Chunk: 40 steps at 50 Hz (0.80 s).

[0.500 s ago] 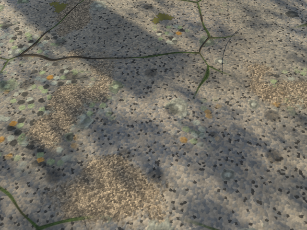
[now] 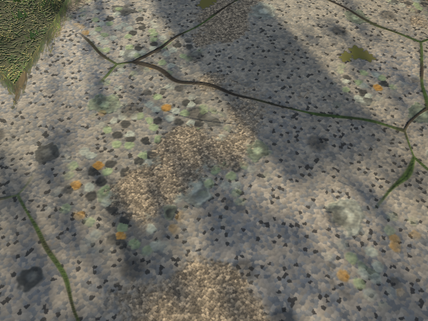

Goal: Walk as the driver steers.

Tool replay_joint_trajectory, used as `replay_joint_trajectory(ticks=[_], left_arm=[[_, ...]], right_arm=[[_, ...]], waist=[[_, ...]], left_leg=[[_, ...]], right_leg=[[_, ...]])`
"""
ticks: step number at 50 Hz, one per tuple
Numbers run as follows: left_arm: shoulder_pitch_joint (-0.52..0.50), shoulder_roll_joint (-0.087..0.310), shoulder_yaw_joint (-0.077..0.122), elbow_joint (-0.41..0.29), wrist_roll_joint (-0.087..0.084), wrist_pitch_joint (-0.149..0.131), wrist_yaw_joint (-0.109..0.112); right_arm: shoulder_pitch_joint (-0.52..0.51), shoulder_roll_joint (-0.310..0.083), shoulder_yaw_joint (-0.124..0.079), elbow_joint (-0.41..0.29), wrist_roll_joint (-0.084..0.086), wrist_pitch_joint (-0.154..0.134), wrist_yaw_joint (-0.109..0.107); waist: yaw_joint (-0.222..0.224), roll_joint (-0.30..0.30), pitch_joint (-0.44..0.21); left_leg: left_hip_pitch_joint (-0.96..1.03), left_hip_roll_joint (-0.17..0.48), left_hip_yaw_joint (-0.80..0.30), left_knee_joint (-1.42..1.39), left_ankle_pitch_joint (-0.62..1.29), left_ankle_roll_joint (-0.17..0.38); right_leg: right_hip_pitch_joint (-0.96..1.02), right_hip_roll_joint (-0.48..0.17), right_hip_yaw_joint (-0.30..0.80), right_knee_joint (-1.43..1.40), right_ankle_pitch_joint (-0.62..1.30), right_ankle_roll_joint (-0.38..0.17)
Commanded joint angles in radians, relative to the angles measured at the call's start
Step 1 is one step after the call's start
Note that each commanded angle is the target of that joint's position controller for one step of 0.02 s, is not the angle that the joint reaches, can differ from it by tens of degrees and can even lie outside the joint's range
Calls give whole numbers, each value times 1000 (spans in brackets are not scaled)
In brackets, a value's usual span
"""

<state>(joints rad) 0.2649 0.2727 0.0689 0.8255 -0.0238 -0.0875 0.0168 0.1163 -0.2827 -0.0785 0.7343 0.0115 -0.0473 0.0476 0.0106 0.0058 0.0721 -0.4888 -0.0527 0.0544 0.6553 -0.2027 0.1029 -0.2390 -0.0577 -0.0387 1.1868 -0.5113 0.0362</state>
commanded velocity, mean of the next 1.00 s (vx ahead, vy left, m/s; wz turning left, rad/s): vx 0.11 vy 0.00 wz -0.07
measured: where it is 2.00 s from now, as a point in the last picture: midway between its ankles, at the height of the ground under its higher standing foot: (279, 259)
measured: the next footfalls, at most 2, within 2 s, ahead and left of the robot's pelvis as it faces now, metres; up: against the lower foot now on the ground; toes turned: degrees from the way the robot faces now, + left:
right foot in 0.40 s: +0.31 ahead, -0.12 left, +0.00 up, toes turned +11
left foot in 0.74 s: +0.21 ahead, +0.11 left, +0.00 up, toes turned -4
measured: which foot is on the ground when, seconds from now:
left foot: down 0.00-0.44, up 0.46-0.72, down 0.74-1.00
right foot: up 0.00-0.38, down 0.40-0.76, up 0.78-1.00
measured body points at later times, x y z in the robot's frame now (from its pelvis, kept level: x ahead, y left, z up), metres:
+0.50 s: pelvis +0.17 -0.03 +0.01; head +0.20 -0.02 +0.46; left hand +0.29 +0.25 -0.09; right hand +0.36 -0.26 -0.10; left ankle +0.09 +0.06 -0.69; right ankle +0.27 -0.12 -0.72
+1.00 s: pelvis +0.18 +0.01 +0.03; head +0.20 +0.03 +0.48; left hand +0.36 +0.28 -0.08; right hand +0.25 -0.28 -0.06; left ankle +0.17 +0.12 -0.72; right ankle +0.17 -0.15 -0.63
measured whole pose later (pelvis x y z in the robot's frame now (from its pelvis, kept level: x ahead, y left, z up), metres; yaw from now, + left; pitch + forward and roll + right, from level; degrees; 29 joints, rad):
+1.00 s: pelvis +0.18 +0.01 +0.03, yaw -9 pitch +2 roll -1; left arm 0.24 0.33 0.11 0.69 -0.02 0.04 0.02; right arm 0.26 -0.24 -0.06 0.72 -0.01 -0.02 -0.05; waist -0.03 -0.04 -0.02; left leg -0.17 0.03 0.07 0.37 -0.24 0.03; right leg -0.58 -0.01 0.07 1.09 -0.27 0.08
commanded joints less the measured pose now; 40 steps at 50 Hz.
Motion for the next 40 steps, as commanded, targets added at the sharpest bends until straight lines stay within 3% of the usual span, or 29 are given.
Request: replay_joint_trajectory(ticks=[1, 2, 3, 5, 8, 11, 15, 18, 19, 20, 21, 22, 23, 24, 25, 26, 27, 29, 31, 34, 36, 37, 38, 39, 40], left_arm=[[-61, 125, 19, -124, 11, -54, 10], [-49, 143, 30, -124, 29, -40, 16], [-42, 143, 33, -129, 34, -22, 16], [-26, 105, 25, -134, 39, 3, 19], [-81, 77, 12, -156, 43, 20, 25], [-163, 72, 4, -176, 36, 26, 17], [-204, 72, -4, -169, 31, 19, -10], [-185, 81, 2, -165, 37, 0, -26], [-158, 84, 4, -157, 40, -6, -28], [-150, 129, 13, -161, 51, -12, -24], [-155, 186, 23, -177, 61, -10, -21], [-120, 143, 16, -168, 60, 3, -18], [-89, 96, 4, -161, 39, 16, -19], [-56, 97, 2, -150, 30, 27, -22], [-40, 140, 14, -152, 26, 33, -24], [-62, 190, 32, -163, 21, 39, -21], [-97, 203, 39, -176, 18, 47, -14], [-143, 172, 40, -194, 15, 74, -2], [-145, 157, 43, -203, 17, 94, 8], [-127, 165, 53, -209, 11, 107, 15], [-145, 166, 56, -218, 0, 118, 23], [-130, 151, 52, -218, -2, 120, 27], [-137, 104, 40, -238, 3, 118, 25], [-159, 101, 42, -275, 4, 100, 20], [-121, 171, 65, -249, 17, 93, 16]], right_arm=[[116, -139, -39, -50, 10, -21, -9], [78, -113, -31, -65, 6, -18, -16], [65, -112, -29, -77, -4, -15, -19], [68, -140, -37, -76, -9, -15, -29], [94, -165, -44, -68, 2, 2, -52], [101, -163, -43, -73, 15, 33, -74], [118, -114, -18, -59, -7, 44, -84], [102, -77, 7, -38, -20, 28, -72], [93, -77, 11, -33, -19, 21, -70], [131, -79, 10, -28, -30, 10, -68], [218, -81, 8, -24, -47, -2, -67], [242, -83, 9, -12, -39, -1, -75], [183, -106, 6, -27, -39, 11, -78], [114, -114, 0, -51, -27, 32, -80], [79, -116, -5, -60, -17, 53, -82], [66, -116, -9, -65, -13, 69, -82], [65, -104, -9, -64, -10, 77, -82], [74, -61, -1, -53, -6, 78, -86], [83, -39, 2, -46, -4, 71, -85], [95, -47, -3, -46, -2, 57, -76], [149, -56, -12, -29, -3, 48, -67], [176, -85, -24, -24, -9, 47, -67], [210, -176, -46, -30, -38, 49, -74], [154, -234, -58, -46, -75, 45, -68], [82, -176, -40, -83, -81, 32, -74]], waist=[[-44, -24, -202], [-12, -11, -180], [9, -2, -173], [28, 4, -173], [15, 41, -189], [-14, 87, -212], [-57, 106, -212], [-36, 108, -184], [-13, 100, -175], [-29, 53, -192], [-90, -61, -230], [-67, -171, -287], [-33, -211, -285], [-5, -208, -263], [11, -165, -242], [6, -118, -213], [-8, -101, -192], [-23, -125, -172], [-20, -167, -194], [-11, -197, -217], [-45, -195, -207], [-52, -165, -199], [-52, 22, -175], [-33, 281, -121], [-9, 192, -112]], left_leg=[[545, 294, -462, -292, 533, 229], [432, 271, -397, -305, 595, 209], [361, 249, -371, -322, 650, 201], [289, 222, -315, -329, 764, 198], [273, 176, -267, -301, 797, 163], [281, 150, -283, -269, 656, 106], [330, 189, -298, -238, 543, 91], [338, 215, -317, -175, 540, 83], [324, 192, -303, -142, 507, 58], [302, 131, -277, -88, 420, 16], [224, 46, -227, 2, 209, -30], [153, 3, -163, 112, -17, -95], [109, -7, -136, 175, -270, -125], [37, -10, -145, 261, -446, -138], [-21, -10, -158, 365, -489, -147], [-49, -2, -168, 420, -445, -152], [-45, 8, -166, 396, -394, -152], [13, 3, -132, 260, -322, -158], [94, -16, -110, 157, -260, -160], [164, -22, -110, -1, -175, -144], [274, -26, -82, -179, -64, -110], [362, 26, -106, -245, -39, -81], [443, 244, -330, -337, -127, 8], [320, 447, -603, -433, -48, 150], [277, 460, -574, -423, 31, 182]], right_leg=[[-489, -21, 124, 138, 68, -17], [-417, -43, 123, 86, 103, -13], [-360, -47, 124, 58, 121, -8], [-332, -29, 105, -31, 156, 12], [-345, 15, 91, -199, 264, 38], [-320, 48, 100, -364, 399, 47], [-267, 34, 93, -514, 486, 31], [-177, 36, 80, -640, 453, -33], [-101, 42, 71, -739, 553, -62], [-4, -10, 143, -745, 855, -100], [120, -106, 253, -685, 1159, -187], [184, -202, 370, -692, 1188, -316], [179, -246, 478, -744, 1096, -364], [187, -258, 555, -787, 940, -369], [181, -258, 591, -815, 786, -356], [141, -241, 578, -831, 676, -328], [89, -205, 531, -848, 591, -291], [13, -120, 449, -873, 456, -234], [-23, -79, 416, -879, 410, -220], [-23, -80, 457, -883, 332, -219], [-87, -52, 456, -866, 238, -184], [-169, -15, 429, -827, 153, -143], [-354, 76, 317, -624, 30, -81], [-459, 177, 175, -376, -76, -44], [-432, 116, 227, -176, -46, -22]])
